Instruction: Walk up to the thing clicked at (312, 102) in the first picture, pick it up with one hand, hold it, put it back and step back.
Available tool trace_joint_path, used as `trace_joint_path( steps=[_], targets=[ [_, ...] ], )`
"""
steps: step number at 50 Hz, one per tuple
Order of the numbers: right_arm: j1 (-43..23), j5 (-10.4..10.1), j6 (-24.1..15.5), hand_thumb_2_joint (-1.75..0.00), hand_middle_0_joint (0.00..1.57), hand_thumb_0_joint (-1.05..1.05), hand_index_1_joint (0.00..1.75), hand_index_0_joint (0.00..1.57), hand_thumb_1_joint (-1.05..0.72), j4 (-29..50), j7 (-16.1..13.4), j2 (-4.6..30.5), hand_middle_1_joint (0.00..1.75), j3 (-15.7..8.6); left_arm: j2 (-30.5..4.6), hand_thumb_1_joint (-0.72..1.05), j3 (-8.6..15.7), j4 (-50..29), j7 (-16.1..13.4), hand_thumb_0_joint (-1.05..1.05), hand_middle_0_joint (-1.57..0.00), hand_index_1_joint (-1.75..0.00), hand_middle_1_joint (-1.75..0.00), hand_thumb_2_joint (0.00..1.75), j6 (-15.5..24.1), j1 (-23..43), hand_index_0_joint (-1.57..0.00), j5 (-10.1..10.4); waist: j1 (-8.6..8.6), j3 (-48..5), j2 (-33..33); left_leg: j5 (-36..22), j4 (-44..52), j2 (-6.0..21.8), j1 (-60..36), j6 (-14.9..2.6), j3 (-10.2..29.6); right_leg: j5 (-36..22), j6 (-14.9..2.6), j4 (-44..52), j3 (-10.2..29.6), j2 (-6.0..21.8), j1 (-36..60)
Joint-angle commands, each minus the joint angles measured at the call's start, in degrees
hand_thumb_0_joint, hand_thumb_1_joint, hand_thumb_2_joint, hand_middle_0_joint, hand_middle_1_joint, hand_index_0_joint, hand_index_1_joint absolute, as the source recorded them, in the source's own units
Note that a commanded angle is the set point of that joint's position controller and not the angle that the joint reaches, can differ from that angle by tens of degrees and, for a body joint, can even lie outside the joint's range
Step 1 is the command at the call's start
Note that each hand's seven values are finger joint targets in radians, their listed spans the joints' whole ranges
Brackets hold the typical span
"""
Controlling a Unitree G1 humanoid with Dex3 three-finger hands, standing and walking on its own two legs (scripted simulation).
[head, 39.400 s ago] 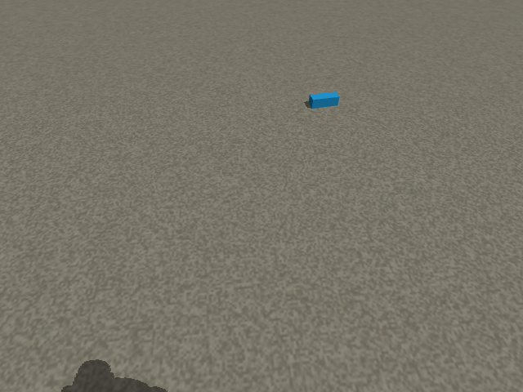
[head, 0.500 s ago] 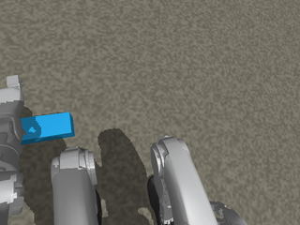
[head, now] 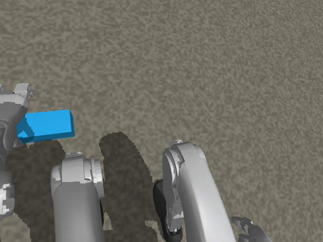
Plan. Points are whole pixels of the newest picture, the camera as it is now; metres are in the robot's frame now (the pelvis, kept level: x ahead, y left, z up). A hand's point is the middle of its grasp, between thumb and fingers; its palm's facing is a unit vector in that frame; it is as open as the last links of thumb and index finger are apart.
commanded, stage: home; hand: left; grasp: from above
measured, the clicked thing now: (38, 127) +0.45 +0.30 -0.29
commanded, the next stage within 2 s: none
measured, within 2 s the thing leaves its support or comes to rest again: neither
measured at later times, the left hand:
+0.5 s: hand out of the picture +0.38 +0.29 -0.01, palm faces -0.35 -0.42 -0.84, open 10.1 cm
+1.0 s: hand out of the picture +0.25 +0.23 +0.21, palm faces +0.05 -0.92 -0.38, open 7.4 cm
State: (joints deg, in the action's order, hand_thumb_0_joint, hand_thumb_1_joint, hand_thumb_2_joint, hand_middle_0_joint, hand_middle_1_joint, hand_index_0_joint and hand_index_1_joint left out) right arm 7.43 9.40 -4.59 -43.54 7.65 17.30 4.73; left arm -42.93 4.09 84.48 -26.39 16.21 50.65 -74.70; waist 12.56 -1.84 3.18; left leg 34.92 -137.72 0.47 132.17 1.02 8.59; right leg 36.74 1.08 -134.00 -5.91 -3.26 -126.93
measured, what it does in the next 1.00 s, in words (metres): rises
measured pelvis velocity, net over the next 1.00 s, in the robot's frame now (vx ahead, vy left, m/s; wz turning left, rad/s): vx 0.05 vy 0.00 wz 0.13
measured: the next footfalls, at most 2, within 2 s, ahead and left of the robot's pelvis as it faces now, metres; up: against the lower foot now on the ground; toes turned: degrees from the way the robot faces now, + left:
none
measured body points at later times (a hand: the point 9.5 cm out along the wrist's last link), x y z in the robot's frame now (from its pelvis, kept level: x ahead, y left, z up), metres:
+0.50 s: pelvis +0.02 +0.00 +0.12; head +0.20 +0.05 +0.53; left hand +0.39 +0.31 +0.04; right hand +0.14 -0.25 -0.01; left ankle +0.10 +0.13 -0.29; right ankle +0.11 -0.11 -0.29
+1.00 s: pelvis +0.05 +0.00 +0.29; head +0.14 +0.04 +0.73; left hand +0.25 +0.28 +0.24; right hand +0.27 -0.20 +0.21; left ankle +0.10 +0.13 -0.29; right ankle +0.11 -0.12 -0.29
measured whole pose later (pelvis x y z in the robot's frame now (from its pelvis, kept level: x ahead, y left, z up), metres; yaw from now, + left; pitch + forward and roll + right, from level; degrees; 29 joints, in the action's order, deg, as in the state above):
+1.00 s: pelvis +0.05 +0.00 +0.29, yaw +7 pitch +21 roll -4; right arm 8.0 -2.5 -7.5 -31.3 -4.1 11.4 2.2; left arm -17.6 0.7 8.0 -4.1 -17.4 -10.7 -5.5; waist 2.8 -11.3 -1.8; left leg 32.2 -83.2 1.0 72.5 0.7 4.4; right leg 33.6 0.2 -80.6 -2.6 -1.7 -68.4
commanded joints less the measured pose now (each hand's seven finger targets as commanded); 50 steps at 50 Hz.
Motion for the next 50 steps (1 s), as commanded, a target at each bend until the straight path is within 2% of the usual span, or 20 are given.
trace_joint_path(
  steps=[1,2,5,7,10,13,16,19,20,24,26,27,31,33,37,39,41,42,46,50],
  targets=[
    [8.4,0.7,-1.7,-0.89,0.2,0.0,0.3,0.2,-0.89,1.4,-0.7,13.6,0.3,-5.2,-16.6,-0.49,4.0,-13.9,-5.5,0.0,-0.08,-0.98,-0.99,0.96,-2.3,22.4,-0.09,1.6,-1.19,-41.1,-27.5,2.0,16.9,0.1,-35.0,-0.98,-4.9,-1.0,-4.02,13.5,-3.6,-0.7,11.4],
    [8.8,0.5,-1.6,-0.9,0.2,0.0,0.3,0.2,-0.9,1.2,-0.6,13.8,0.3,-5.5,-17.2,-0.5,5.1,-16.4,-5.5,0.0,-0.08,-0.97,-0.98,0.97,-3.4,21.0,-0.09,2.2,-2.5,-44.1,-28.8,0.0,17.1,0.0,-36.3,-0.97,-5.5,-2.8,-4.06,13.7,-3.5,-0.6,12.3],
    [10.3,-0.6,-1.3,-0.9,0.2,0.0,0.3,0.2,-0.9,1.1,0.0,13.4,0.3,-7.2,-13.8,-0.5,3.9,-18.4,-3.9,0.0,-0.08,-0.97,-0.98,0.96,-6.9,18.0,-0.08,4.6,-2.82,-48.0,-27.6,-3.8,18.2,0.0,-38.3,-1.21,-6.1,-7.7,-4.09,14.7,-3.3,-0.4,14.1],
    [11.8,-1.6,-0.6,-0.9,0.2,0.0,0.3,0.2,-0.88,0.0,0.1,12.8,0.3,-7.3,-11.1,-0.34,1.9,-16.4,-1.8,0.0,-0.23,-0.81,-0.82,0.85,-8.8,16.2,-0.21,6.0,-2.69,-46.3,-25.0,-4.4,18.9,-0.1,-36.3,-1.69,-6.2,-8.6,-4.07,16.3,-3.0,-0.8,15.3],
    [13.9,-2.8,-0.1,-0.9,0.2,0.0,0.3,0.2,-0.89,0.3,0.2,12.2,0.3,-7.9,-12.7,-0.19,3.8,-20.9,1.5,0.0,-0.23,-0.62,-0.6,0.85,-10.5,14.5,-0.21,9.4,-4.36,-47.6,-20.5,-5.8,19.8,-0.4,-35.4,-2.59,-6.7,-9.6,-3.66,19.1,-2.1,-0.7,20.6],
    [13.4,-4.8,0.4,-0.9,0.2,0.0,0.3,0.2,-0.89,1.7,0.4,11.2,0.3,-8.8,-6.3,0.04,1.4,-23.9,6.3,0.0,-0.21,-0.5,-0.49,0.8,-12.1,5.5,-0.19,15.0,-5.49,-47.2,-15.9,-5.7,23.1,-0.6,-36.4,-2.95,-6.6,-9.5,-3.34,23.1,-1.4,-0.7,25.7],
    [12.3,-7.1,1.0,-0.9,0.2,0.0,0.3,0.2,-0.89,4.7,0.0,10.4,0.3,-9.9,-4.0,0.28,1.7,-34.3,11.1,0.0,-0.2,-0.41,-0.4,0.81,-13.4,-2.4,-0.19,21.2,-7.06,-47.9,-13.6,-5.5,27.7,-0.7,-38.3,-3.11,-5.7,-9.7,-3.13,26.8,-0.7,-0.5,31.0],
    [10.0,-8.6,1.7,-0.9,0.2,0.0,0.3,0.2,-0.9,7.5,-0.8,9.2,0.3,-10.1,-2.1,0.52,2.0,-43.4,15.2,0.0,-0.19,-0.33,-0.33,0.83,-14.5,-8.8,-0.19,28.0,-7.69,-43.2,-9.0,-2.7,31.0,-0.3,-37.0,-3.62,-5.6,-7.7,-2.66,31.6,0.5,-0.6,34.3],
    [9.1,-8.8,1.8,-0.9,0.2,0.0,0.3,0.2,-0.9,8.1,-1.1,8.7,0.3,-9.8,0.1,0.6,1.2,-45.5,16.4,0.0,-0.2,-0.32,-0.32,0.85,-14.8,-11.6,-0.19,30.0,-7.57,-42.1,-8.3,-2.9,32.1,-0.3,-37.5,-3.65,-5.6,-8.1,-2.63,32.6,0.7,-0.5,35.5],
    [6.5,-9.9,1.9,-0.9,0.2,0.0,0.3,0.2,-0.9,10.6,-2.8,7.9,0.3,-9.9,2.0,0.9,2.1,-57.7,19.0,0.0,-0.2,-0.3,-0.3,0.9,-16.1,-17.5,-0.2,36.2,-8.88,-41.7,-9.4,-2.8,37.2,0.2,-43.8,-3.31,-5.5,-7.8,-2.82,37.1,1.9,-0.3,39.4],
    [5.3,-10.2,1.6,-0.9,0.2,0.0,0.3,0.2,-0.9,11.0,-3.8,7.8,0.3,-9.9,4.1,0.9,1.9,-61.0,19.5,0.0,-0.2,-0.3,-0.3,0.9,-16.7,-19.9,-0.2,39.0,-8.74,-39.7,-10.6,-2.3,40.5,0.4,-48.0,-2.93,-4.7,-7.2,-3.06,38.7,2.0,0.1,39.0],
    [4.7,-10.4,1.3,-0.9,0.2,0.0,0.3,0.2,-0.9,11.3,-4.2,7.4,0.3,-9.8,6.3,0.9,0.5,-62.9,19.8,0.0,-0.2,-0.3,-0.3,0.9,-17.0,-21.4,-0.2,40.0,-8.29,-38.8,-11.8,-2.9,41.9,0.6,-49.8,-2.72,-4.6,-7.8,-3.05,39.5,2.2,0.3,39.6],
    [2.3,-10.9,0.1,-0.9,0.2,0.0,0.3,0.2,-0.9,13.3,-6.1,7.5,0.3,-9.6,7.1,0.9,2.6,-69.7,20.2,0.0,-0.2,-0.3,-0.3,0.9,-19.0,-28.4,-0.2,45.5,-10.09,-37.9,-13.0,-0.2,49.0,0.8,-57.4,-2.2,-3.3,-5.4,-3.0,43.7,2.4,0.7,43.0],
    [0.9,-11.1,-0.6,-0.9,0.2,0.0,0.3,0.2,-0.9,14.2,-7.0,7.1,0.3,-9.3,11.3,0.9,-0.1,-72.5,21.0,0.0,-0.2,-0.3,-0.3,0.9,-20.7,-32.0,-0.2,48.9,-8.92,-35.2,-12.3,1.9,51.9,1.0,-59.4,-2.21,-3.2,-4.1,-2.86,46.6,2.6,0.7,44.2],
    [-0.5,-11.5,-2.0,-0.9,0.2,0.0,0.3,0.2,-0.9,16.1,-9.0,6.4,0.3,-8.6,12.4,0.9,0.8,-78.0,21.6,0.0,-0.2,-0.3,-0.3,0.9,-24.1,-41.0,-0.2,55.3,-9.19,-34.5,-10.0,0.6,56.1,0.5,-64.2,-2.41,-4.1,-4.6,-2.61,52.8,3.4,0.8,51.5],
    [-1.2,-11.7,-2.7,-0.9,0.2,0.0,0.3,0.2,-0.9,17.1,-9.8,5.8,0.3,-8.1,14.0,0.9,-0.1,-80.8,21.8,0.0,-0.2,-0.3,-0.3,0.9,-25.9,-42.9,-0.2,58.7,-8.32,-31.8,-10.4,1.8,59.1,0.4,-66.3,-2.42,-4.0,-3.5,-2.53,56.0,3.8,0.8,53.9],
    [-1.3,-11.8,-3.4,-0.9,0.2,0.0,0.3,0.2,-0.9,17.9,-10.7,5.4,0.3,-7.6,13.6,0.9,1.3,-82.9,21.5,0.0,-0.2,-0.3,-0.3,0.9,-27.3,-45.2,-0.2,62.0,-8.5,-30.1,-9.6,2.9,61.8,0.4,-68.6,-2.5,-3.8,-2.4,-2.35,59.1,4.2,0.9,56.8],
    [-1.4,-11.8,-3.8,-0.9,0.2,0.0,0.3,0.2,-0.9,18.0,-11.1,4.7,0.3,-7.3,14.7,0.9,1.0,-83.5,21.5,0.0,-0.2,-0.3,-0.3,0.9,-28.1,-48.0,-0.2,63.5,-8.44,-28.5,-9.5,2.9,63.1,0.2,-68.9,-2.51,-3.9,-2.1,-2.35,60.7,4.3,0.9,58.3],
    [0.2,-11.9,-5.1,-0.9,0.2,0.0,0.3,0.2,-0.9,19.2,-12.5,3.5,0.3,-6.5,16.4,0.9,1.2,-88.1,21.2,0.0,-0.2,-0.3,-0.3,0.9,-30.5,-53.2,-0.2,69.0,-8.43,-26.5,-9.5,-0.2,68.4,0.0,-74.9,-2.4,-4.2,-4.5,-2.31,66.9,4.8,1.1,65.6],
    [2.6,-12.0,-6.2,-0.9,0.2,0.0,0.3,0.2,-0.9,19.7,-14.4,2.4,0.3,-5.5,19.3,0.9,1.3,-90.3,21.1,0.0,-0.2,-0.3,-0.3,0.9,-33.2,-60.6,-0.2,72.4,-8.54,-24.2,-8.5,-8.0,73.3,0.2,-81.5,-2.1,-4.2,-10.8,-2.3,71.8,4.3,1.2,72.9]
  ],
)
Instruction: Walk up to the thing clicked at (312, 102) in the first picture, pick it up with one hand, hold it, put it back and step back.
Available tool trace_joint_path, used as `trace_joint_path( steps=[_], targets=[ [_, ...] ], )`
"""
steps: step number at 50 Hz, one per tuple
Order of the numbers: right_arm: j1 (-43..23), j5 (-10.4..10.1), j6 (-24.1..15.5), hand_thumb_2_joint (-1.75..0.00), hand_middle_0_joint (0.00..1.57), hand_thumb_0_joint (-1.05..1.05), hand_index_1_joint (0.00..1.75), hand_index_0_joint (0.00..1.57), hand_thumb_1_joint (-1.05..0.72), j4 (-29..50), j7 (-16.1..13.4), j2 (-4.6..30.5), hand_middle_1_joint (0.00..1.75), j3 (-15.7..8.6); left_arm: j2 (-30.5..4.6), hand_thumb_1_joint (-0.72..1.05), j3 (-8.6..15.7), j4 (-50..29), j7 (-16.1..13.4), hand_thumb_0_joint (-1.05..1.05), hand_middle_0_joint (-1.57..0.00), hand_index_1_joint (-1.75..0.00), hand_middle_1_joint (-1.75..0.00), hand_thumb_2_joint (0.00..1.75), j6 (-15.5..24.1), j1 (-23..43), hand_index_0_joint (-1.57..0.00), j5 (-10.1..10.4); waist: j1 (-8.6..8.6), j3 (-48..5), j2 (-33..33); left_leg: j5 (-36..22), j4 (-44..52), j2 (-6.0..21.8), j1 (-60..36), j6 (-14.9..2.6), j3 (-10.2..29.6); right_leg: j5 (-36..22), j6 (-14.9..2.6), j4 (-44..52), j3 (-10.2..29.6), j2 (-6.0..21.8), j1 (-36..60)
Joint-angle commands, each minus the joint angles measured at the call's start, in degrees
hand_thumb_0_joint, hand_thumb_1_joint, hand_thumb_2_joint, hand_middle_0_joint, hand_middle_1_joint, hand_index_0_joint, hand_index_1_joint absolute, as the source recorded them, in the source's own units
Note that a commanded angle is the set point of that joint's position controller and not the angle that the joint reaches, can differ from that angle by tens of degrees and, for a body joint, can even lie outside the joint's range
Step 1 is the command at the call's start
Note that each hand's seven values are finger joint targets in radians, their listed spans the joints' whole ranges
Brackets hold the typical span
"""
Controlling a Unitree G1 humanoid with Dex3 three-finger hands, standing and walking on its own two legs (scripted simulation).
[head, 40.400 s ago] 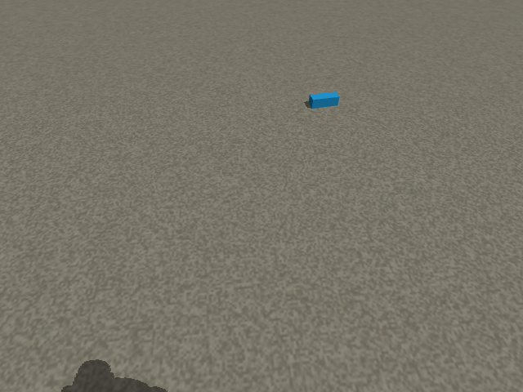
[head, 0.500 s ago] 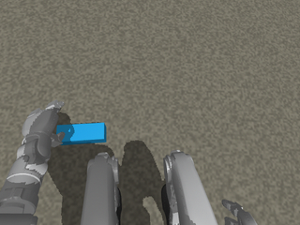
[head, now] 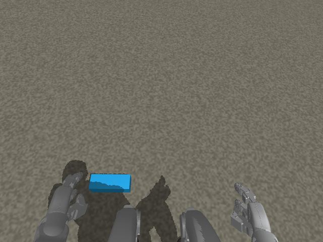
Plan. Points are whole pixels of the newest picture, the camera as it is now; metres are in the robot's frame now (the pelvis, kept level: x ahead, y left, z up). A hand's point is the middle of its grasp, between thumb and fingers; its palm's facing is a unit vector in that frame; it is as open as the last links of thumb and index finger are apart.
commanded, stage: home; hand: left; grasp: from above
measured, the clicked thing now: (111, 183) +0.43 +0.24 -0.59
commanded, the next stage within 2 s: none
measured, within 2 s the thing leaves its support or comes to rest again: neither
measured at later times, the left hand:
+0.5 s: hand (68, 210) +0.21 +0.19 +0.05, palm faces +0.08 -0.98 -0.20, open 7.4 cm
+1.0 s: hand (69, 214) +0.20 +0.19 +0.05, palm faces +0.08 -0.98 -0.20, open 7.4 cm
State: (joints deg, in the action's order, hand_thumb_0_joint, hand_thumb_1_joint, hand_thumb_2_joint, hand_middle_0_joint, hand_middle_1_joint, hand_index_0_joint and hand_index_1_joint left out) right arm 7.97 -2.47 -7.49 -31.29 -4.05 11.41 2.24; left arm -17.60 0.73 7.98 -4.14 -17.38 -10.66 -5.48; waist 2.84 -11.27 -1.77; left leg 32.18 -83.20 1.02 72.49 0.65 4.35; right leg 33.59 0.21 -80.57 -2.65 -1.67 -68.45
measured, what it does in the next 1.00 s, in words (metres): rises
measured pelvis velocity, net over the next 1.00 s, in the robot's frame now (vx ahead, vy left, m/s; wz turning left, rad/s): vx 0.05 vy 0.00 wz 0.03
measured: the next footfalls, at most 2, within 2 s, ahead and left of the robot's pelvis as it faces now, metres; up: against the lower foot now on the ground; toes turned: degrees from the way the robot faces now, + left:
none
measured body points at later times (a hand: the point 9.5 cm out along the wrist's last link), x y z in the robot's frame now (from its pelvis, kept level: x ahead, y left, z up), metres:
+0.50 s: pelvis +0.05 +0.00 +0.09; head +0.06 +0.01 +0.54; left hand +0.20 +0.24 +0.07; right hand +0.22 -0.24 +0.04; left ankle +0.06 +0.12 -0.59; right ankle +0.05 -0.13 -0.59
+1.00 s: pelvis +0.05 +0.00 +0.10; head +0.05 +0.01 +0.55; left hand +0.19 +0.24 +0.07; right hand +0.21 -0.24 +0.03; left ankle +0.06 +0.12 -0.59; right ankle +0.05 -0.13 -0.59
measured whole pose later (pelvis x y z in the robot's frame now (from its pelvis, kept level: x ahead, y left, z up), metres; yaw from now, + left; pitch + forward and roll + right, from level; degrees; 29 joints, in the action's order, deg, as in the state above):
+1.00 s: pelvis +0.05 +0.00 +0.10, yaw +2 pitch +9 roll -2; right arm 17.8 -0.4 -13.9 -30.9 -10.1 12.4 2.2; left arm -13.0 1.6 -6.4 -1.1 -25.6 -28.7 2.9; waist 2.4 -9.5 -2.5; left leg 26.7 -57.3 0.8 39.7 0.4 3.7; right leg 27.6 0.3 -53.9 -2.1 -1.1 -35.4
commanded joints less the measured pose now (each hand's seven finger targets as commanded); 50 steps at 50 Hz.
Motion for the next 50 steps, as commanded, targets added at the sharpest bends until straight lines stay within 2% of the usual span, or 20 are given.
trace_joint_path(
  steps=[1,3,5,11,16,21,22,25,30,33,35,36,38,39,40,41,44,45,50],
  targets=[
    [2.9,-0.1,-3.5,-0.9,0.2,0.0,0.3,0.2,-0.9,7.7,-3.1,8.1,0.3,-2.9,-5.5,0.9,4.9,-15.0,-1.2,0.0,-0.2,-0.3,-0.3,0.9,-0.3,-0.7,-0.2,4.0,1.16,-14.8,-3.8,-7.4,19.9,-0.4,-23.7,-1.66,-0.1,-9.6,-1.37,19.8,1.0,-0.4,16.8],
    [3.7,0.0,-3.9,-0.9,0.2,0.0,0.3,0.2,-0.9,8.1,-4.1,7.9,0.3,-2.4,-4.0,0.9,4.6,-16.4,-1.2,0.0,-0.2,-0.3,-0.3,0.9,-2.0,-3.6,-0.2,5.7,1.42,-13.8,-3.3,-10.9,22.3,-0.5,-26.9,-1.49,-0.2,-12.6,-1.25,22.3,0.5,-0.4,20.0],
    [4.6,0.1,-4.2,-0.9,0.2,0.0,0.3,0.2,-0.9,8.8,-5.0,7.8,0.3,-2.1,-3.3,0.9,5.3,-18.6,-1.1,0.0,-0.2,-0.3,-0.3,0.9,-3.5,-6.6,-0.2,7.3,0.87,-12.2,-3.3,-12.7,25.1,-0.5,-29.7,-1.41,-0.4,-14.2,-1.1,25.1,0.2,-0.4,23.1],
    [6.0,0.6,-5.9,-0.9,0.2,0.0,0.3,0.2,-0.9,10.5,-7.0,6.8,0.3,-1.7,-1.2,0.9,5.1,-24.9,-0.3,0.0,-0.2,-0.3,-0.3,0.9,-6.2,-14.7,-0.2,9.5,0.2,-7.3,-3.0,-16.6,30.8,-0.8,-35.1,-1.44,-1.3,-17.6,-0.83,31.8,-0.5,-0.4,30.0],
    [6.8,1.2,-7.0,-0.9,0.2,0.0,0.3,0.2,-0.9,11.5,-7.3,7.3,0.3,-2.3,-0.2,0.9,4.5,-27.0,1.0,0.0,-0.2,-0.3,-0.3,0.9,-6.7,-18.6,-0.2,9.2,-0.1,-4.0,-1.6,-18.1,33.7,-0.5,-37.8,-1.35,-0.8,-17.9,-0.85,33.8,-1.3,-0.7,31.6],
    [6.2,1.6,-8.2,-0.9,0.2,0.0,0.3,0.2,-0.9,11.5,-7.3,7.9,0.3,-2.8,-0.5,0.9,4.2,-26.4,2.3,0.0,-0.2,-0.3,-0.3,0.9,-6.6,-17.9,-0.2,8.9,0.4,-0.7,-0.3,-16.0,34.5,-1.0,-38.0,-1.7,-1.5,-16.3,-0.43,35.8,-1.1,-0.4,31.5],
    [6.2,1.7,-8.4,-0.9,0.2,0.0,0.3,0.2,-0.9,11.3,-7.3,7.9,0.3,-2.9,-0.4,0.9,4.3,-26.0,2.5,0.0,-0.2,-0.3,-0.3,0.9,-6.3,-16.9,-0.2,8.9,0.78,-0.6,-0.3,-15.7,34.5,-1.0,-38.0,-1.65,-1.6,-16.0,-0.38,35.8,-0.9,-0.4,31.3],
    [6.0,1.8,-9.0,-0.9,0.2,0.0,0.3,0.2,-0.9,11.1,-7.2,8.0,0.3,-3.0,-0.8,0.9,4.8,-25.8,2.8,0.0,-0.2,-0.3,-0.3,0.9,-6.1,-17.4,-0.2,8.6,-0.08,-0.9,-0.3,-17.1,34.1,-1.1,-38.7,-1.63,-1.7,-17.2,-0.25,35.7,-0.8,-0.2,32.0],
    [5.9,2.0,-9.5,-0.9,0.2,0.0,0.3,0.2,-0.9,10.6,-7.0,8.2,0.3,-3.2,-1.1,0.9,4.6,-26.5,3.0,0.0,-0.2,-0.3,-0.3,0.9,-5.6,-16.2,-0.2,8.1,0.02,-2.5,-2.0,-19.4,34.3,-1.1,-40.6,-1.35,-1.6,-19.3,-0.46,35.0,-0.7,-0.1,32.9],
    [5.8,2.1,-9.5,-0.9,0.2,0.0,0.3,0.2,-0.9,10.3,-7.1,8.2,0.3,-3.1,-1.2,0.9,4.5,-26.0,2.8,0.0,-0.2,-0.3,-0.3,0.9,-5.5,-16.4,-0.2,8.1,-0.01,-2.9,-0.7,-20.7,33.3,-1.3,-40.3,-1.63,-1.9,-21.4,-0.06,35.3,-0.2,0.1,33.8],
    [5.7,2.3,-9.7,-0.9,0.2,0.0,0.3,0.2,-0.9,9.9,-7.0,8.3,0.3,-3.0,-1.8,0.9,5.0,-27.2,2.8,0.0,-0.2,-0.3,-0.3,0.9,-5.2,-15.6,-0.2,8.1,-0.28,-2.3,-1.5,-19.3,34.0,-1.3,-40.3,-1.56,-1.9,-19.8,-0.2,35.4,-0.4,0.1,33.9],
    [5.6,2.3,-9.6,-0.9,0.2,0.0,0.3,0.2,-0.9,9.9,-7.0,8.2,0.3,-2.9,-0.8,0.9,4.3,-24.7,2.8,0.0,-0.2,-0.3,-0.3,0.9,-5.5,-17.3,-0.2,7.9,-0.25,-2.7,-1.7,-19.8,34.0,-1.3,-40.5,-1.5,-1.7,-20.2,-0.32,35.3,-0.4,0.1,33.8],
    [5.4,2.2,-9.6,-0.9,0.2,0.0,0.3,0.2,-0.9,10.0,-7.0,8.4,0.3,-3.0,-0.9,0.9,4.2,-26.0,2.9,0.0,-0.2,-0.3,-0.3,0.9,-5.5,-16.7,-0.2,8.0,-0.35,-2.5,-1.4,-19.7,34.3,-1.1,-40.6,-1.47,-1.6,-19.9,-0.35,35.2,-0.6,0.0,34.0],
    [5.4,2.3,-9.7,-0.9,0.2,0.0,0.3,0.2,-0.9,10.0,-7.0,8.4,0.3,-3.1,-1.7,0.9,4.8,-27.0,2.7,0.0,-0.2,-0.3,-0.3,0.9,-5.2,-15.8,-0.2,8.1,-0.23,-2.8,-1.4,-19.8,34.3,-1.1,-40.6,-1.47,-1.6,-19.9,-0.29,35.3,-0.6,-0.1,34.1],
    [5.1,2.2,-9.7,-0.9,0.2,0.0,0.3,0.2,-0.9,9.7,-7.1,8.3,0.3,-2.9,-1.0,0.9,4.2,-25.1,2.7,0.0,-0.2,-0.3,-0.3,0.9,-5.5,-17.1,-0.2,8.0,-0.53,-2.0,-1.0,-19.3,34.7,-1.0,-40.3,-1.47,-1.4,-19.4,-0.36,35.3,-0.8,-0.1,33.9],
    [5.3,2.3,-9.7,-0.9,0.2,0.0,0.3,0.2,-0.9,9.8,-7.0,8.4,0.3,-3.1,-1.8,0.9,4.8,-26.6,2.7,0.0,-0.2,-0.3,-0.3,0.9,-5.3,-15.6,-0.2,8.0,-0.44,-1.8,-1.5,-18.1,34.9,-1.0,-40.1,-1.47,-1.4,-18.2,-0.42,35.4,-0.7,-0.1,33.4],
    [4.9,2.2,-9.8,-0.9,0.2,0.0,0.3,0.2,-0.9,10.1,-7.1,8.3,0.3,-2.8,-0.5,0.9,4.0,-24.7,2.7,0.0,-0.2,-0.3,-0.3,0.9,-5.5,-16.8,-0.2,8.3,-0.41,-0.8,-0.3,-15.1,35.4,-1.0,-39.3,-1.64,-1.4,-15.6,-0.34,36.1,-0.8,-0.1,32.8],
    [5.0,2.3,-9.8,-0.9,0.2,0.0,0.3,0.2,-0.9,10.1,-7.1,8.3,0.3,-3.0,-1.2,0.9,4.7,-26.4,2.8,0.0,-0.2,-0.3,-0.3,0.9,-5.3,-15.8,-0.2,8.3,-0.45,-1.9,-1.2,-15.4,35.3,-1.0,-39.7,-1.57,-1.4,-15.8,-0.38,36.1,-0.7,-0.1,33.2],
    [5.0,2.1,-9.9,-0.9,0.2,0.0,0.3,0.2,-0.9,10.4,-7.1,8.2,0.3,-2.9,-0.8,0.9,4.3,-25.0,2.8,0.0,-0.2,-0.3,-0.3,0.9,-5.3,-16.4,-0.2,8.4,-0.44,-1.3,-0.6,-14.5,35.4,-0.9,-39.0,-1.56,-1.3,-14.9,-0.39,36.1,-0.7,-0.2,32.6]
  ],
)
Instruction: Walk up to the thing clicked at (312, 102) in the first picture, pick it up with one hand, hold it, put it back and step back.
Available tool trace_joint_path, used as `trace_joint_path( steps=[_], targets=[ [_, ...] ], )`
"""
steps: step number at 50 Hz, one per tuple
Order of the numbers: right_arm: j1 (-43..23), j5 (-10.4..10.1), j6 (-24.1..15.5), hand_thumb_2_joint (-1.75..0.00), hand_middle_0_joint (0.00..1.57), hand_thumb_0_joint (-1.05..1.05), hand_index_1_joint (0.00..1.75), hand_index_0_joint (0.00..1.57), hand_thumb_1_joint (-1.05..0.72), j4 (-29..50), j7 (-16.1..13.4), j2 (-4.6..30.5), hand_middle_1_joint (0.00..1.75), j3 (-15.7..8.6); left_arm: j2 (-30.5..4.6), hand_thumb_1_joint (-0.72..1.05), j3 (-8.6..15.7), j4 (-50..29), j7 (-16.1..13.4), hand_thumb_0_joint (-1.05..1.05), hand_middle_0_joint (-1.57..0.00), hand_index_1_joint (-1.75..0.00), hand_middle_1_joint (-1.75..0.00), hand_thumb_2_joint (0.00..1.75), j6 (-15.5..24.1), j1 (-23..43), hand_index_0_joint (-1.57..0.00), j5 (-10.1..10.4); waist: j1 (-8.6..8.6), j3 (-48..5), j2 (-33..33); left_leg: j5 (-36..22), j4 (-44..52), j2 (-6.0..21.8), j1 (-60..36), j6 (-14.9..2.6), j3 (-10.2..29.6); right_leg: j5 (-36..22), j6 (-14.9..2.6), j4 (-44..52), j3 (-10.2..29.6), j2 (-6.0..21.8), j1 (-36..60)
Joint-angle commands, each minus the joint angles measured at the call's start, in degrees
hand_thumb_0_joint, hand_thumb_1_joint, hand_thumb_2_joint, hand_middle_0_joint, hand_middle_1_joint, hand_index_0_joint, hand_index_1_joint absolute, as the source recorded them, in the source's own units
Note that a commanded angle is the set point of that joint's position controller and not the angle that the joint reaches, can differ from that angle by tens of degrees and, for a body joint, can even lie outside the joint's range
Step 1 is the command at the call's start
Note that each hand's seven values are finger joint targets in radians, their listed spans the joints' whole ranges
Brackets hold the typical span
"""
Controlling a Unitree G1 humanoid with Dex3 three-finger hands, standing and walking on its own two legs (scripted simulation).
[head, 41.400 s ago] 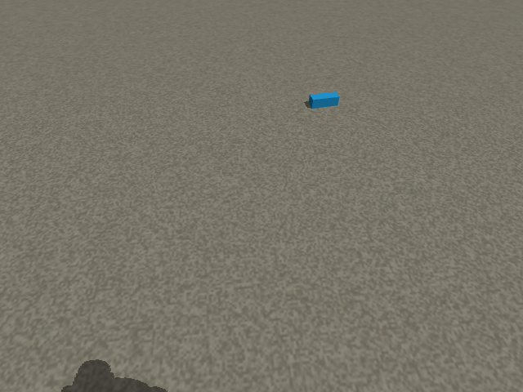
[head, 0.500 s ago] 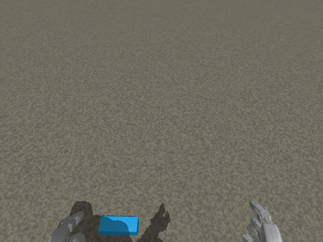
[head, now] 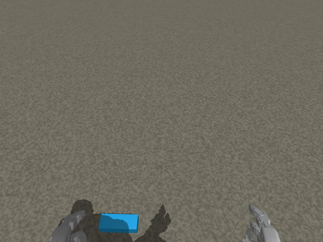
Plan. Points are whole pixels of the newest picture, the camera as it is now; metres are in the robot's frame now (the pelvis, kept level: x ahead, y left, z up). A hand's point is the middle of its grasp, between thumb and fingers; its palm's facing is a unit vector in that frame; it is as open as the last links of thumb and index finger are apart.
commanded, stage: home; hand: left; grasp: from above
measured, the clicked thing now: (119, 223) +0.40 +0.22 -0.68
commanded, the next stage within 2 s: stand in 1.36 s
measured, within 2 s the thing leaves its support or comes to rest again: neither
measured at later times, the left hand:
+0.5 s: hand out of the picture +0.16 +0.18 -0.05, palm faces +0.04 -0.98 -0.21, open 7.4 cm
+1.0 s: hand out of the picture +0.17 +0.18 -0.05, palm faces +0.03 -0.98 -0.21, open 7.4 cm
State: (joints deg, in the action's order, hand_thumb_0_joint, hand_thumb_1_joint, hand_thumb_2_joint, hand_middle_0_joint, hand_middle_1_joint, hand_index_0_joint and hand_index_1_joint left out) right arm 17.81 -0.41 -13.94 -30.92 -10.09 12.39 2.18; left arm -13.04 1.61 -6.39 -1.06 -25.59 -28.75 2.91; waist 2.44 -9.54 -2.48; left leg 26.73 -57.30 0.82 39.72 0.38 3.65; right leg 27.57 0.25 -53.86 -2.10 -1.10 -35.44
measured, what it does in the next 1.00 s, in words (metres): stands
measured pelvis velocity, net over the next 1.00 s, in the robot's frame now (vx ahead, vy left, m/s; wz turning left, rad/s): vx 0.01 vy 0.00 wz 0.00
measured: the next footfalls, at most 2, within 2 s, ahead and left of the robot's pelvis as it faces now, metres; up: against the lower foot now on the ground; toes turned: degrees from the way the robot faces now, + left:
none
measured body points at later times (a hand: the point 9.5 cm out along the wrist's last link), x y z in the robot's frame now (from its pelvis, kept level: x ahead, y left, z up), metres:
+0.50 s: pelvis +0.00 +0.00 +0.00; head +0.01 +0.01 +0.45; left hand +0.15 +0.23 -0.03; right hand +0.16 -0.25 -0.06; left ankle +0.02 +0.12 -0.68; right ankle +0.00 -0.13 -0.68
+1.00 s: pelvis +0.01 +0.00 +0.00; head +0.02 +0.00 +0.45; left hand +0.16 +0.23 -0.03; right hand +0.16 -0.25 -0.06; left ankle +0.02 +0.12 -0.68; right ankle +0.00 -0.13 -0.68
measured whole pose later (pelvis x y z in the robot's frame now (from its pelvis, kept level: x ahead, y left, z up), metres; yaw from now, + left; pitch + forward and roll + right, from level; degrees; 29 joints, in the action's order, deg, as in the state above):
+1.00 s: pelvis +0.01 +0.00 +0.00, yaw +0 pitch +10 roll -2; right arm 17.4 -0.4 -13.6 -30.5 -10.1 12.8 1.6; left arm -13.6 1.4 -7.5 -1.2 -25.5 -29.2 3.3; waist 2.4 -10.0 -2.5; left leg 27.7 -58.1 0.9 40.4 0.4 3.6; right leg 28.5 0.2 -54.7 -2.0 -1.2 -36.2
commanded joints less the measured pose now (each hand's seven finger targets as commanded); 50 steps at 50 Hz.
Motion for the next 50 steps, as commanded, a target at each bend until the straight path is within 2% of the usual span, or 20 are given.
trace_joint_path(
  steps=[1,3,5,9,10,11,15,18,19,20,21,23,27,31,36,39,44,45,49,50],
  targets=[
    [-4.8,0.1,-3.6,-0.9,0.2,0.0,0.3,0.2,-0.9,9.9,-1.1,7.4,0.3,-3.0,-5.7,0.9,3.8,-11.4,-0.3,0.0,-0.2,-0.3,-0.3,0.9,3.1,2.0,-0.2,0.0,0.0,-3.0,0.0,-8.6,9.5,-0.7,-6.3,-1.29,-0.6,-8.6,-0.38,9.4,-1.2,-0.7,-0.1],
    [-4.7,0.2,-3.6,-0.9,0.2,0.0,0.3,0.2,-0.9,9.6,-1.1,7.3,0.3,-3.0,-6.5,0.9,4.3,-12.5,-0.3,0.0,-0.2,-0.3,-0.3,0.9,3.4,2.7,-0.2,-0.1,-0.53,-2.9,-0.4,-7.6,9.8,-0.7,-5.9,-1.23,-0.8,-7.6,-0.47,9.3,-1.1,-0.7,-0.4],
    [-4.6,0.1,-3.7,-0.9,0.2,0.0,0.3,0.2,-0.9,9.7,-1.2,7.2,0.3,-2.9,-5.4,0.9,3.5,-9.9,-0.2,0.0,-0.2,-0.3,-0.3,0.9,3.0,0.9,-0.2,-0.1,-0.07,-2.6,0.6,-8.3,9.3,-0.7,-5.8,-1.35,-0.8,-8.2,-0.38,9.5,-1.0,-0.7,-0.5],
    [-4.7,0.1,-3.7,-0.9,0.2,0.0,0.3,0.2,-0.9,9.7,-1.2,7.6,0.3,-3.0,-6.6,0.9,3.9,-12.1,-0.3,0.0,-0.2,-0.3,-0.3,0.9,3.2,2.0,-0.2,-0.1,-0.23,-2.5,-0.3,-6.6,9.3,-0.9,-5.5,-1.39,-1.4,-6.8,-0.33,9.8,-0.8,-0.5,-1.0],
    [-4.9,0.1,-3.8,-0.9,0.2,0.0,0.3,0.2,-0.9,9.4,-1.2,7.3,0.3,-2.9,-5.3,0.9,2.9,-10.1,-0.1,0.0,-0.2,-0.3,-0.3,0.9,2.9,0.7,-0.2,-0.2,-0.07,-1.5,-0.1,-6.2,9.6,-0.8,-5.3,-1.35,-1.1,-6.3,-0.35,9.7,-1.0,-0.6,-1.3],
    [-4.9,0.1,-3.9,-0.9,0.2,0.0,0.3,0.2,-0.9,9.7,-1.1,7.7,0.3,-3.1,-6.3,0.9,3.7,-12.4,-0.2,0.0,-0.2,-0.3,-0.3,0.9,3.1,2.0,-0.2,0.0,-0.12,-2.6,-0.2,-6.1,9.7,-0.7,-5.6,-1.36,-1.1,-6.3,-0.42,9.5,-1.0,-0.7,-1.0],
    [-4.7,0.1,-4.0,-0.9,0.2,0.0,0.3,0.2,-0.9,9.5,-1.3,7.8,0.3,-3.3,-6.8,0.9,4.2,-12.4,-0.3,0.0,-0.2,-0.3,-0.3,0.9,3.1,1.8,-0.2,0.0,-0.13,-3.2,0.3,-7.6,9.0,-0.8,-5.7,-1.4,-1.2,-7.5,-0.32,9.4,-0.8,-0.6,-0.5],
    [-4.9,0.1,-3.9,-0.9,0.2,0.0,0.3,0.2,-0.9,9.8,-1.3,7.8,0.3,-3.2,-6.4,0.9,3.5,-11.9,-0.3,0.0,-0.2,-0.3,-0.3,0.9,3.0,2.1,-0.2,0.0,0.17,-2.3,-0.4,-5.7,9.3,-0.8,-5.3,-1.33,-1.2,-5.8,-0.36,9.5,-0.7,-0.6,-1.8],
    [-4.8,0.0,-3.9,-0.9,0.2,0.0,0.3,0.2,-0.9,9.4,-1.3,7.3,0.3,-2.9,-5.5,0.9,2.8,-11.9,-0.2,0.0,-0.2,-0.3,-0.3,0.9,2.9,2.1,-0.2,0.1,0.12,-1.6,-0.3,-6.0,9.4,-0.7,-5.2,-1.31,-1.0,-6.1,-0.39,9.5,-1.0,-0.6,-1.5],
    [-4.5,0.0,-3.9,-0.9,0.2,0.0,0.3,0.2,-0.9,9.6,-1.3,8.0,0.3,-3.4,-6.4,0.9,3.9,-12.5,-0.3,0.0,-0.2,-0.3,-0.3,0.9,2.9,1.3,-0.2,0.2,-0.15,-3.6,-0.3,-7.0,9.3,-0.7,-5.8,-1.33,-0.9,-7.0,-0.47,9.1,-0.9,-0.7,-0.7],
    [-4.9,0.0,-3.8,-0.9,0.2,0.0,0.3,0.2,-0.9,9.5,-1.2,7.6,0.3,-3.1,-6.3,0.9,3.3,-12.4,-0.3,0.0,-0.2,-0.3,-0.3,0.9,2.9,1.6,-0.2,0.1,-0.33,-2.2,-0.4,-7.0,9.3,-0.7,-5.4,-1.27,-1.1,-6.8,-0.47,9.3,-1.0,-0.6,-1.2],
    [-5.2,-0.1,-3.8,-0.9,0.2,0.0,0.3,0.2,-0.9,9.8,-1.3,7.8,0.3,-3.3,-7.1,0.9,4.0,-12.9,-0.4,0.0,-0.2,-0.3,-0.3,0.9,3.1,1.8,-0.2,0.0,-0.57,-2.4,-0.1,-6.4,9.6,-0.7,-4.9,-1.26,-0.8,-6.2,-0.57,9.0,-1.1,-0.7,-0.8],
    [-4.5,0.0,-3.7,-0.9,0.2,0.0,0.3,0.2,-0.9,9.6,-1.3,7.8,0.3,-3.4,-6.4,0.9,3.2,-13.2,-0.4,0.0,-0.2,-0.3,-0.3,0.9,3.0,1.7,-0.2,0.1,0.16,-3.2,-0.9,-9.2,8.9,-0.6,-6.0,-1.25,-1.0,-8.9,-0.51,8.5,-0.9,-0.7,-1.0],
    [-4.6,0.1,-3.7,-0.9,0.2,0.0,0.3,0.2,-0.9,9.7,-1.3,7.7,0.3,-3.4,-6.5,0.9,3.8,-12.0,-0.5,0.0,-0.2,-0.3,-0.3,0.9,3.0,1.0,-0.2,0.0,-0.21,-3.3,-0.4,-9.0,8.7,-0.7,-5.8,-1.22,-1.0,-8.7,-0.51,8.7,-0.8,-0.7,-0.9],
    [-4.1,0.1,-3.5,-0.9,0.2,0.0,0.3,0.2,-0.9,9.6,-1.2,7.8,0.3,-3.5,-6.3,0.9,3.5,-12.3,-0.4,0.0,-0.2,-0.3,-0.3,0.9,2.8,0.4,-0.2,0.3,-0.11,-4.4,-0.3,-12.7,8.3,-0.5,-6.7,-1.18,-0.7,-12.0,-0.56,7.8,-1.0,-0.8,0.0],
    [-4.3,0.1,-3.4,-0.9,0.2,0.0,0.3,0.2,-0.9,9.5,-1.2,7.8,0.3,-3.4,-6.4,0.9,3.7,-12.0,-0.5,0.0,-0.2,-0.3,-0.3,0.9,2.9,0.7,-0.2,0.1,-0.24,-3.2,-0.6,-11.3,8.6,-0.5,-6.2,-1.18,-0.8,-10.7,-0.55,8.1,-1.0,-0.7,-0.4],
    [-4.1,0.1,-3.0,-0.9,0.2,0.0,0.3,0.2,-0.9,9.9,-1.2,7.7,0.3,-3.6,-6.6,0.9,3.9,-12.4,-0.6,0.0,-0.2,-0.3,-0.3,0.9,3.0,0.6,-0.2,0.2,-0.12,-5.2,0.3,-14.1,7.3,-0.8,-6.5,-1.37,-1.2,-14.0,-0.24,8.2,-0.6,-0.5,0.8],
    [-4.3,0.1,-3.0,-0.9,0.2,0.0,0.3,0.2,-0.9,9.7,-1.0,7.9,0.3,-3.5,-6.7,0.9,3.6,-12.1,-0.4,0.0,-0.2,-0.3,-0.3,0.9,3.1,0.6,-0.2,0.1,0.06,-3.4,0.4,-12.7,8.0,-0.6,-6.4,-1.36,-0.9,-12.5,-0.29,8.2,-0.8,-0.7,0.0],
    [-4.5,0.1,-2.9,-0.9,0.2,0.0,0.3,0.2,-0.9,10.0,-1.0,7.7,0.3,-3.5,-6.1,0.9,3.3,-11.8,-0.5,0.0,-0.2,-0.3,-0.3,0.9,2.9,1.0,-0.2,0.2,0.18,-3.0,0.3,-10.6,8.3,-0.6,-5.9,-1.39,-0.9,-10.5,-0.26,8.6,-0.9,-0.7,-0.6],
    [-4.2,0.1,-2.9,-0.9,0.2,0.0,0.3,0.2,-0.9,10.1,-1.0,7.7,0.3,-3.5,-6.4,0.9,3.8,-12.8,-0.5,0.0,-0.2,-0.3,-0.3,0.9,3.1,0.7,-0.2,0.4,0.03,-5.0,0.1,-12.7,7.9,-0.7,-6.7,-1.38,-0.9,-12.4,-0.34,8.3,-0.9,-0.6,0.6]
  ],
)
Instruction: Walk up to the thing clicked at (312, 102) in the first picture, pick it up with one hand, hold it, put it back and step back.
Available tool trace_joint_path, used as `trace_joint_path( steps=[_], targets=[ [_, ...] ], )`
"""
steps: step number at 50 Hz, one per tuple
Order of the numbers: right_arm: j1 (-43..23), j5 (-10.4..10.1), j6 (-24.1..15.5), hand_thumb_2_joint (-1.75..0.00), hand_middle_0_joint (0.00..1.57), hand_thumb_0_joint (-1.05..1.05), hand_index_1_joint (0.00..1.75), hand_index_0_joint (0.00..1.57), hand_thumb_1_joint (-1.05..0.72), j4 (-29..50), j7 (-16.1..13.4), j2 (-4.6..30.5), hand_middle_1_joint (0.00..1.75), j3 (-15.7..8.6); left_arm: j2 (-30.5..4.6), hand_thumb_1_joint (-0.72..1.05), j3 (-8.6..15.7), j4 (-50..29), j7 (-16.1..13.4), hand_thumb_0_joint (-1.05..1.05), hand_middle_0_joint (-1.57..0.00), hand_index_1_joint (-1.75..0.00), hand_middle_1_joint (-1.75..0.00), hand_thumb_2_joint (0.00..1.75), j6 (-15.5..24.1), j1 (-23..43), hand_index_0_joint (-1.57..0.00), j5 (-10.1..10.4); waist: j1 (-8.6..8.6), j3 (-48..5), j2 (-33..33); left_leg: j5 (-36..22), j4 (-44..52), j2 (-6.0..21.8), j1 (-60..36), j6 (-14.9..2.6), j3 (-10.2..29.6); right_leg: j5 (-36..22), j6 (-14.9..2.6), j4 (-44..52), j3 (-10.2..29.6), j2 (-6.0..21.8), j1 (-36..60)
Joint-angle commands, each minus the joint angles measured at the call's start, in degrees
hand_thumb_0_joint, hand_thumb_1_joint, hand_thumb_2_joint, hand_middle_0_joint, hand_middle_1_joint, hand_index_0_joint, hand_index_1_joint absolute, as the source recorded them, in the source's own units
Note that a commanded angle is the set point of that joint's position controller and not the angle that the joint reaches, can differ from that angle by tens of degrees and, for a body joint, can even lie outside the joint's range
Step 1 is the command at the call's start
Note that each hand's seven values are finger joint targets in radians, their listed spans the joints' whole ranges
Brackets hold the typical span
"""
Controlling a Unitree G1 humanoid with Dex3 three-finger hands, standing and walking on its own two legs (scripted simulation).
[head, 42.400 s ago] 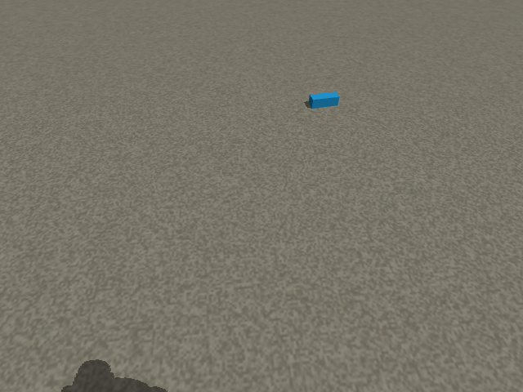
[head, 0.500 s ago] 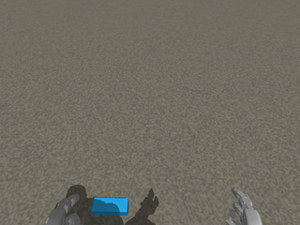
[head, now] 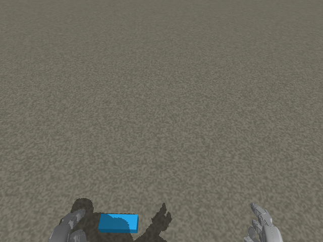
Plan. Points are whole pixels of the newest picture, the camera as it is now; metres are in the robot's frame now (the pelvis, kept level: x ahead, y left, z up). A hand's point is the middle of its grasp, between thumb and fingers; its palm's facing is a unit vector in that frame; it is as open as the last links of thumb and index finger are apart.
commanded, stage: home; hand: left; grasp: from above
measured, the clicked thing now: (119, 223) +0.39 +0.23 -0.68
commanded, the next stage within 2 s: stand in 0.36 s
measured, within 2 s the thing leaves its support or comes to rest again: neither
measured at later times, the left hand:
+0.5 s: hand out of the picture +0.15 +0.19 -0.05, palm faces +0.01 -0.97 -0.26, open 7.4 cm
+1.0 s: hand out of the picture +0.03 +0.26 -0.11, palm faces +0.04 -0.95 -0.31, open 7.4 cm
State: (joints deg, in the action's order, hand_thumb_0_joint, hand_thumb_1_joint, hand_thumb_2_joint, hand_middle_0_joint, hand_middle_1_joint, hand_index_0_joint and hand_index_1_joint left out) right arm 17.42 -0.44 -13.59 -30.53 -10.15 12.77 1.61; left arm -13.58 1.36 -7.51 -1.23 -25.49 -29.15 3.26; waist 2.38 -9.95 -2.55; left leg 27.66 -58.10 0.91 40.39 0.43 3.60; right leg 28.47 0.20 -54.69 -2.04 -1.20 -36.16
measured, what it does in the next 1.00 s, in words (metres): rises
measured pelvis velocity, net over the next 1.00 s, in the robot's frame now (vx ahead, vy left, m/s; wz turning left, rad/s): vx -0.01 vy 0.02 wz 0.00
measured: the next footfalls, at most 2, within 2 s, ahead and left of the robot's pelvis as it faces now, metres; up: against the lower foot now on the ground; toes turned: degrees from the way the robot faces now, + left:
none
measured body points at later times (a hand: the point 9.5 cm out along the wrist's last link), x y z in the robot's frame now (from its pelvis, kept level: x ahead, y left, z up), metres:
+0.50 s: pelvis -0.01 +0.00 +0.00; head +0.00 +0.01 +0.45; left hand +0.15 +0.24 -0.03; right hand +0.15 -0.24 -0.07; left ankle +0.01 +0.12 -0.68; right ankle -0.01 -0.13 -0.68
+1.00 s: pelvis -0.01 +0.02 +0.06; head -0.02 +0.03 +0.51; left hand +0.03 +0.30 -0.09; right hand +0.06 -0.25 -0.08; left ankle +0.01 +0.12 -0.68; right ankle -0.01 -0.13 -0.68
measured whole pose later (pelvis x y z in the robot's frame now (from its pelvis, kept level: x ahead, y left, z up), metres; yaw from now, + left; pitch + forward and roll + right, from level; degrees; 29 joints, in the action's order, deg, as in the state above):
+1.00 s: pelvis -0.01 +0.02 +0.06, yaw +0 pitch -4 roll +0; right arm 10.8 2.0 -0.1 -59.7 -1.1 15.3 -2.1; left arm -16.1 2.2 58.8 -2.1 -1.8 -13.0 -2.1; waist -1.3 3.1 0.6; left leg 13.3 -28.4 -2.3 11.1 -2.0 0.9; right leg 14.9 2.5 -27.3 0.4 2.5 -8.3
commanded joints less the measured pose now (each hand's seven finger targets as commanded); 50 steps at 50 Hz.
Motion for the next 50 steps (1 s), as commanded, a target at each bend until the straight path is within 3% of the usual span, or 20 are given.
trace_joint_path(
  steps=[1,4,5,15,19,22,23,24,25,26,27,28,30,32,37,41,42,44,48,50],
  targets=[
    [-3.6,0.1,-3.1,-0.9,0.2,0.0,0.3,0.2,-0.9,9.5,-1.0,7.3,0.3,-3.0,-6.1,0.9,4.5,-11.3,-0.4,0.0,-0.2,-0.3,-0.3,0.9,2.9,0.4,-0.2,0.0,-0.2,-4.9,0.5,-15.1,8.2,-0.8,-7.4,-1.47,-1.1,-15.0,-0.21,9.0,-0.8,-0.4,1.7],
    [-3.5,0.1,-2.8,-0.9,0.2,0.0,0.3,0.2,-0.9,9.7,-0.9,7.5,0.3,-3.1,-5.3,0.9,3.1,-10.9,-0.3,0.0,-0.2,-0.3,-0.3,0.9,3.0,0.5,-0.2,-0.2,0.41,-4.8,-0.1,-16.7,8.3,-0.7,-8.0,-1.3,-1.0,-16.3,-0.38,8.4,-0.9,-0.5,1.6],
    [-3.4,0.1,-2.9,-0.9,0.2,0.0,0.3,0.2,-0.9,9.6,-1.0,7.2,0.3,-3.1,-5.9,0.9,3.9,-11.6,-0.5,0.0,-0.2,-0.3,-0.3,0.9,2.9,1.3,-0.2,-0.2,0.07,-4.9,-0.3,-16.9,8.0,-0.7,-8.1,-1.33,-1.1,-16.7,-0.25,8.7,-0.7,-0.4,1.6],
    [-4.4,0.0,-2.8,-0.9,0.2,0.0,0.3,0.2,-0.9,10.0,-0.9,7.4,0.3,-3.0,-5.5,0.9,3.3,-11.2,-0.5,0.0,-0.2,-0.3,-0.3,0.9,2.6,2.0,-0.2,-0.3,0.16,-1.9,-0.9,-9.6,10.2,-0.6,-6.6,-1.3,-0.6,-9.5,-0.54,9.4,-1.3,-0.6,-0.3],
    [-4.5,-0.2,-3.0,-0.9,0.2,0.0,0.3,0.2,-0.9,10.4,-1.0,7.3,0.3,-2.8,-6.7,0.9,4.4,-12.2,-0.6,0.0,-0.2,-0.3,-0.3,0.9,2.6,2.4,-0.2,-0.1,-0.06,-2.0,0.3,-8.0,9.5,-1.0,-5.6,-1.65,-1.3,-8.2,-0.42,10.4,-0.7,-0.4,-0.1],
    [-4.6,0.0,-3.0,-0.9,0.2,0.0,0.3,0.2,-0.9,10.4,-0.9,7.3,0.3,-2.8,-5.7,0.9,3.4,-11.4,-0.4,0.0,-0.2,-0.3,-0.3,0.9,2.5,1.3,-0.2,-0.2,0.06,-2.4,-0.2,-6.2,10.4,-0.7,-5.5,-1.5,-0.3,-6.6,-0.5,9.8,-1.2,-0.6,-0.4],
    [-9.1,6.6,3.3,-0.9,0.2,0.0,0.3,0.2,-0.9,-4.6,2.5,12.9,0.3,-5.2,-10.6,0.9,3.7,8.7,-2.4,0.0,-0.2,-0.3,-0.3,0.9,14.7,18.2,-0.2,-7.0,-4.46,10.8,4.0,-17.4,14.5,1.1,-6.6,-4.02,2.2,-8.6,-2.44,12.8,4.0,4.1,11.1],
    [-8.8,6.7,5.5,-0.9,0.2,0.0,0.3,0.2,-0.9,-5.5,4.1,13.3,0.3,-6.1,-11.9,0.9,4.9,19.1,-2.0,0.0,-0.2,-0.3,-0.3,0.9,18.5,13.8,-0.2,-7.3,-3.97,5.7,6.8,-15.6,14.3,0.5,-10.2,-4.9,-0.1,-7.4,-4.1,14.9,8.2,5.3,12.2],
    [-8.5,6.7,6.7,-0.9,0.2,0.0,0.3,0.2,-0.9,-4.0,5.1,13.8,0.3,-6.3,-11.8,0.9,4.5,21.4,-1.6,0.0,-0.2,-0.3,-0.3,0.9,20.5,13.9,-0.2,-7.1,-2.75,5.3,6.2,-17.3,13.9,0.0,-11.7,-4.49,1.3,-9.2,-5.22,15.9,10.0,4.9,10.5],
    [-8.2,6.1,7.2,-0.9,0.2,0.0,0.3,0.2,-0.9,-4.8,6.1,13.7,0.3,-6.1,-12.7,0.9,3.9,24.3,-1.4,0.0,-0.2,-0.3,-0.3,0.9,21.8,13.5,-0.2,-7.3,-3.25,3.2,4.2,-17.5,14.9,0.2,-15.0,-4.58,2.0,-12.0,-4.71,15.0,9.7,5.3,13.1],
    [-7.2,4.9,7.4,-0.9,0.2,0.0,0.3,0.2,-0.9,-6.7,7.1,12.9,0.3,-6.0,-12.4,0.9,3.8,26.2,-1.2,0.0,-0.2,-0.3,-0.3,0.9,22.5,15.1,-0.2,-7.5,-3.08,1.8,3.4,-18.6,15.6,0.0,-16.7,-4.3,1.3,-14.8,-4.51,14.4,9.7,6.2,15.1],
    [-7.4,3.9,7.8,-0.9,0.2,0.0,0.3,0.2,-0.9,-8.1,8.0,12.1,0.3,-5.8,-11.7,0.9,3.7,28.9,-1.0,0.0,-0.2,-0.3,-0.3,0.9,22.6,16.5,-0.2,-7.1,-3.63,3.1,4.3,-16.0,17.1,-0.2,-17.4,-4.12,1.1,-13.1,-3.71,16.0,9.2,6.2,14.4],
    [-8.9,3.2,8.4,-0.9,0.2,0.0,0.3,0.2,-0.9,-9.6,8.9,11.8,0.3,-6.3,-11.5,0.9,3.9,34.0,-1.0,0.0,-0.2,-0.3,-0.3,0.9,23.1,17.3,-0.2,-6.3,-3.97,3.5,4.9,-16.9,17.9,-0.2,-19.6,-3.91,1.3,-12.4,-2.84,18.5,8.7,6.3,14.8],
    [-8.8,3.3,9.3,-0.9,0.2,0.0,0.3,0.2,-0.9,-12.3,9.3,11.6,0.3,-6.2,-11.6,0.9,3.9,38.9,-1.2,0.0,-0.2,-0.3,-0.3,0.9,24.0,19.4,-0.2,-6.3,-3.47,6.0,5.5,-14.0,20.6,-0.1,-20.5,-3.86,1.7,-9.4,-2.4,21.7,8.8,6.7,14.6],
    [-9.1,3.3,10.2,-0.9,0.2,0.0,0.3,0.2,-0.9,-17.0,9.0,12.2,0.3,-6.3,-10.7,0.9,3.8,48.9,-1.3,0.0,-0.2,-0.3,-0.3,0.9,25.6,19.0,-0.2,-5.6,-4.0,6.3,0.8,-21.4,26.7,2.3,-24.2,-4.12,4.9,-18.2,-1.25,22.7,5.6,5.5,21.5],
    [-9.7,2.9,11.1,-0.9,0.2,0.0,0.3,0.2,-0.9,-20.4,8.4,12.7,0.3,-6.1,-11.4,0.9,3.6,55.0,-1.4,0.0,-0.2,-0.3,-0.3,0.9,26.0,18.8,-0.2,-5.3,-3.67,8.0,2.0,-22.5,30.0,2.3,-27.9,-3.34,4.4,-20.4,-1.33,27.8,6.1,6.3,24.0],
    [-8.8,2.8,11.3,-0.9,0.2,0.0,0.3,0.2,-0.9,-21.2,8.3,13.2,0.3,-6.0,-11.4,0.9,3.5,55.9,-1.5,0.0,-0.2,-0.3,-0.3,0.9,25.8,20.0,-0.2,-5.3,-2.86,9.0,0.4,-21.2,33.0,3.0,-27.8,-3.35,5.3,-19.0,-1.05,28.2,5.3,5.6,24.1],
    [-9.7,2.7,11.4,-0.9,0.2,0.0,0.3,0.2,-0.9,-22.8,8.1,14.0,0.3,-6.1,-11.1,0.9,3.3,58.6,-1.5,0.0,-0.2,-0.3,-0.3,0.9,25.8,18.9,-0.2,-5.1,-3.66,9.4,-0.8,-20.3,35.6,3.8,-29.1,-3.33,6.3,-18.7,-0.65,29.4,4.7,5.5,26.0],
    [-10.5,2.4,12.0,-0.9,0.2,0.0,0.3,0.2,-0.9,-24.8,7.9,14.5,0.3,-6.2,-11.5,0.9,3.1,62.9,-1.4,0.0,-0.2,-0.3,-0.3,0.9,25.5,18.6,-0.2,-5.2,-3.63,12.3,-1.0,-11.2,41.3,4.3,-28.8,-2.93,7.6,-16.4,-0.24,31.4,4.2,5.4,27.1],
    [-10.4,2.2,12.0,-0.9,0.2,0.0,0.3,0.2,-0.9,-25.9,8.0,14.5,0.3,-6.1,-11.8,0.9,3.0,64.4,-1.3,0.0,-0.2,-0.3,-0.3,0.9,25.7,18.4,-0.2,-5.2,-3.69,12.3,-0.5,-12.2,42.1,4.1,-29.7,-2.58,7.1,-17.6,-0.26,32.7,4.6,5.9,28.1]
  ],
)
